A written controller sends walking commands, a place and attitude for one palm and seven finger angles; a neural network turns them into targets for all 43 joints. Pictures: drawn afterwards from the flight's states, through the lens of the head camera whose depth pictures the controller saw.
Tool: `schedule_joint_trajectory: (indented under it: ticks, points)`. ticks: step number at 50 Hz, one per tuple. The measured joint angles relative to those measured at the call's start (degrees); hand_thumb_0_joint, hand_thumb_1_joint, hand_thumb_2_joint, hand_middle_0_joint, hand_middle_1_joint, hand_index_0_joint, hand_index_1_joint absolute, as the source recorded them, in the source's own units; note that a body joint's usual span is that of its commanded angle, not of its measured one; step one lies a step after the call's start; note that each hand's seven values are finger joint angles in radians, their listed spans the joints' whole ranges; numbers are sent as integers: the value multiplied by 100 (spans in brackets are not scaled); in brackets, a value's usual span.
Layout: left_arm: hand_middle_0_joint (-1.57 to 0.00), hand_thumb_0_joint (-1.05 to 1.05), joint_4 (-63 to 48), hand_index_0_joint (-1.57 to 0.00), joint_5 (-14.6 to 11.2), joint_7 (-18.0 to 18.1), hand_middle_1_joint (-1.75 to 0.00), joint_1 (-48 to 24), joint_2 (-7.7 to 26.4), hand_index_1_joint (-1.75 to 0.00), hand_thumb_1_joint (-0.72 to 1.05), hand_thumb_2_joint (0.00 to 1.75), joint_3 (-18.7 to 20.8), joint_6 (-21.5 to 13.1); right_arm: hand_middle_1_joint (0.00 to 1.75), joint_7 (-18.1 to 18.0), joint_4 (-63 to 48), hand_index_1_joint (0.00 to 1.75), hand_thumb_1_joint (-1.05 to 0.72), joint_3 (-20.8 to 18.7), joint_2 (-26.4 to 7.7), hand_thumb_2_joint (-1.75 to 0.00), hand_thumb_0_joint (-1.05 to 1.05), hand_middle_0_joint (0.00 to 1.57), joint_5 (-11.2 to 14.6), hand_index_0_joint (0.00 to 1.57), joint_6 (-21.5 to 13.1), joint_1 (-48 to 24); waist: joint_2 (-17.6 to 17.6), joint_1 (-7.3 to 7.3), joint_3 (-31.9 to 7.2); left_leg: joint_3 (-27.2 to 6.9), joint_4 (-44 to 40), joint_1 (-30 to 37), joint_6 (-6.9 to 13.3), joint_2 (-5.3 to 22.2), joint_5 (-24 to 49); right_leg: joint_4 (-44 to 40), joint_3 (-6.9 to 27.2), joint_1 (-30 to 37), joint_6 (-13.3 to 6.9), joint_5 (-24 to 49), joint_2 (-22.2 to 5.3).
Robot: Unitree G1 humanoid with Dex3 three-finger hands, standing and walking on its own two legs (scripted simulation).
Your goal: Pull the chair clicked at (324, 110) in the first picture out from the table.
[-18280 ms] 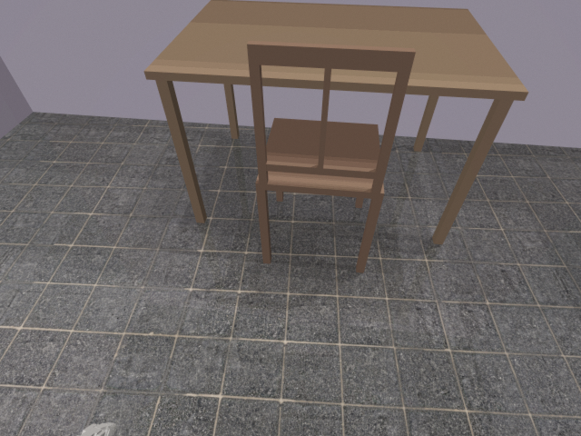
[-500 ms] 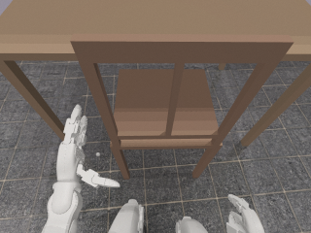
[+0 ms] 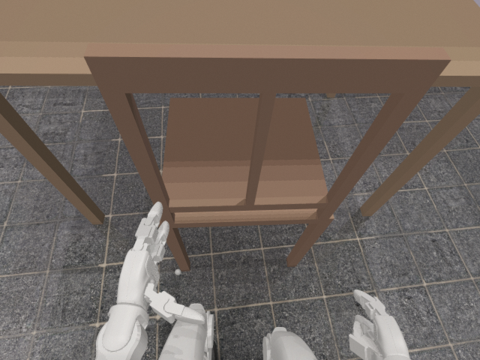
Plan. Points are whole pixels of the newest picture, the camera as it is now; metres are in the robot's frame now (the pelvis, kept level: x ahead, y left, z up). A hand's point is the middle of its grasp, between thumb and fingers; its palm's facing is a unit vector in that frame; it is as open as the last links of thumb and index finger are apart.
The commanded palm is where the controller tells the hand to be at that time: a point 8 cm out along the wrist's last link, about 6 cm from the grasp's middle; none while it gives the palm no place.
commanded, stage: aim the fingers beside a spindle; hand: left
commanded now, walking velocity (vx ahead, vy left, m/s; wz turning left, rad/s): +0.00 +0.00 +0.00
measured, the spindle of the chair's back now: (256, 159) +0.44 -0.01 +0.04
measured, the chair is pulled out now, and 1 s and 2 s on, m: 0.00 0.00 0.00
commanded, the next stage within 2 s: push the fingers through the gap in 0.80 s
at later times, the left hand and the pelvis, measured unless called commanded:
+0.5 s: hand (120, 231) +0.29 +0.18 +0.08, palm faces +0.20 -0.97 -0.09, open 16.9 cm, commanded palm +0.26 +0.21 +0.02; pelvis +0.00 +0.00 +0.00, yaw +0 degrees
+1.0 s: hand (147, 246) +0.29 +0.16 +0.00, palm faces +0.04 -1.00 +0.01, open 17.0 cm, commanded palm +0.28 +0.21 +0.02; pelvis +0.00 +0.01 +0.00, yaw +1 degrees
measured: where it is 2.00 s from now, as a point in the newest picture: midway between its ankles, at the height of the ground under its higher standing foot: outside the picture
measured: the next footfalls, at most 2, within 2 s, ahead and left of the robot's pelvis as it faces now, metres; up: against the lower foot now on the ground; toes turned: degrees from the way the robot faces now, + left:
none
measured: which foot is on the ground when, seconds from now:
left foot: down 0.00-1.00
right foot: down 0.00-1.00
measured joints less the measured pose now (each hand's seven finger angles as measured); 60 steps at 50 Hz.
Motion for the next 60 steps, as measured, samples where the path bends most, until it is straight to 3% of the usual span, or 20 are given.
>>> schedule_joint_trajectory:
  ticks: [5, 7, 9, 12, 16, 20, 23, 25, 28, 31, 33, 36, 38, 41, 43, 46, 49, 52, 56, 60]
  points:
    - [-7, -2, -1441, -7, 250, 857, -8, 444, 481, -8, -50, 30, 400, -832, 30, -3, 83, 30, -91, -68, 82, -89, 1, 20, -103, 20, -36, 62, -36, 81, 37, -23, -49, 168, -52, 16, -18, -67, -14, 174, -34, -7, 24]
    - [-7, -2, -1289, -6, 209, 894, -8, 185, 617, -8, -50, 30, 751, -1070, 30, 84, 202, 30, -91, -33, 11, -89, 1, 20, -118, 20, -4, 39, 101, 122, -47, -90, -34, 149, -50, -6, -7, -91, -83, 198, -33, -2, 16]
    - [-7, -1, -796, -6, 25, 606, -8, -173, 628, -8, -50, 30, 901, -920, 30, 148, 279, 30, -91, 14, -69, -89, 1, 20, -49, 20, 53, 2, 208, 165, -112, -126, -4, 99, -38, -32, 3, -71, -123, 172, -23, -8, -4]
    - [-6, -1, 72, -5, -295, -59, -8, -627, 437, -8, -50, 30, 654, -220, 30, 97, 264, 30, -91, 69, -153, -89, 1, 20, 135, 20, 98, -20, 272, 190, -65, -143, -14, 95, -12, -81, 39, -67, -150, 182, -1, -4, -49]
    - [-5, -1, 581, -5, -207, -362, -8, -523, 55, -8, -50, 30, 74, 200, 30, 9, 98, 30, -91, 71, -113, -89, 1, 20, 98, 20, -3, -26, 148, 48, -31, -81, 1, -40, 11, -54, 46, -24, -87, 10, 13, 15, -38]
    - [-7, -2, -674, -6, 153, 286, -8, 91, 149, -8, -49, 30, -3, -196, 30, -63, -11, 30, -91, -30, 44, -89, 1, 20, -37, 20, -77, 16, -60, -38, 102, 4, 43, -11, -19, 26, -20, 40, 9, -18, -15, -8, 24]
    - [-7, -2, -1385, -7, 203, 832, -8, 172, 489, -8, -49, 30, 435, -696, 30, -31, 89, 30, -91, -62, 83, -89, 1, 20, -73, 20, -9, 87, -42, 48, 90, 9, -54, 142, -39, 29, -5, -62, 20, 129, -21, 16, 31]
    - [-7, -2, -1174, -7, 175, 907, -8, -67, 639, -8, -50, 30, 846, -914, 30, 68, 218, 30, -91, -23, 24, -89, 1, 20, -100, 20, 63, 98, 75, 104, -26, -36, -69, 137, -33, 13, 7, -108, -25, 156, -14, 29, 25]
    - [-6, -1, -350, -6, -135, 410, -8, -548, 676, -8, -50, 30, 1031, -552, 30, 147, 323, 30, -91, 45, -96, -89, 1, 20, 33, 20, 159, 74, 225, 171, -102, -93, -32, 93, -8, -38, 16, -93, -90, 155, 5, 11, -14]
    - [-5, -1, 371, -5, -420, -245, -8, -728, 424, -8, -50, 30, 621, 74, 30, 85, 269, 30, -91, 68, -166, -89, 1, 20, 176, 20, 131, 72, 278, 167, -52, -113, -72, 108, 26, -94, 51, -135, -118, 193, 38, 23, -63]
    - [-5, -1, 590, -5, -382, -422, -8, -573, 183, -8, -50, 30, 223, 236, 30, 36, 170, 30, -91, 60, -155, -89, 1, 20, 160, 20, 51, 66, 230, 99, -37, -93, -73, 52, 43, -94, 57, -133, -98, 129, 52, 34, -68]
    - [-6, -1, 33, -5, -50, -121, -8, -85, -46, -8, -50, 30, -219, 58, 30, -31, 51, 30, -91, -14, -47, -89, 1, 20, 19, 20, -109, 20, 55, -2, 37, -19, 0, -32, 45, -38, 10, -39, -20, 2, 48, 16, -31]
    - [-6, -2, -666, -6, 188, 255, -8, 185, 61, -8, -49, 30, -238, -183, 30, -65, 7, 30, -91, -43, 25, -89, 1, 20, -38, 20, -118, 18, -48, -18, 92, 21, 4, 11, 24, -9, -14, -16, 24, 17, 34, 5, -10]
    - [-7, -2, -1318, -7, 324, 874, -8, 120, 432, -8, -50, 30, 165, -658, 30, -50, 56, 30, -91, -54, 72, -89, 1, 20, -74, 20, -30, 25, -55, 50, 107, 19, -45, 120, -2, -4, -3, -59, 26, 119, 20, 16, -3]
    - [-7, -2, -1090, -7, 312, 1037, -8, -236, 589, -8, -50, 30, 625, -900, 30, 39, 183, 30, -91, -14, 36, -89, 1, 20, -102, 20, 51, -15, 42, 98, 27, -28, -37, 101, 0, -14, 10, -77, -22, 128, 19, 24, -4]
    - [-7, -1, -209, -6, 34, 630, -8, -833, 684, -8, -50, 30, 980, -568, 30, 140, 297, 30, -91, 71, -53, -89, 1, 20, 0, 20, 189, -56, 167, 161, -75, -90, 14, 17, 12, -45, 19, -47, -89, 84, 21, 11, -24]
    - [-5, -1, 510, -5, -298, -67, -8, -1046, 519, -8, -50, 30, 686, 121, 30, 96, 228, 30, -91, 106, -125, -89, 1, 20, 156, 20, 210, -25, 256, 167, -14, -131, -33, 58, 35, -90, 50, -119, -135, 158, 43, 30, -57]
    - [-5, -1, 655, -5, -259, -342, -8, -801, 273, -8, -50, 30, 252, 359, 30, -22, 132, 30, -91, 114, -99, -89, 1, 20, 116, 20, 106, -10, 185, 69, 32, -92, -88, 51, 53, -72, 65, -174, -90, 130, 62, 68, -45]
    - [-6, -2, -72, -6, 69, 178, -8, -508, 184, -8, -50, 30, 156, -288, 30, -94, 148, 30, -91, 22, -4, -89, 1, 20, -92, 20, -88, -17, -16, -26, 87, -22, -18, -35, 33, -2, 19, -81, -14, -2, 43, 53, 6]
    - [-7, -2, -220, -7, 264, 751, -8, -966, 447, -8, -50, 30, 713, -1032, 30, 47, 343, 30, -91, -37, -19, -89, 1, 20, -213, 20, -31, -48, -26, -7, 0, -49, 147, -203, 15, 13, -28, 84, -44, -157, 24, -9, 21]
